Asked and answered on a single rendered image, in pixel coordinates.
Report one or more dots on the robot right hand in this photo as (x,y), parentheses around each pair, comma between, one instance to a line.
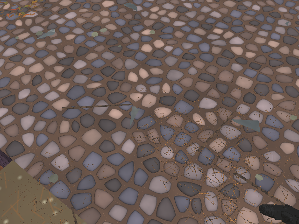
(286,213)

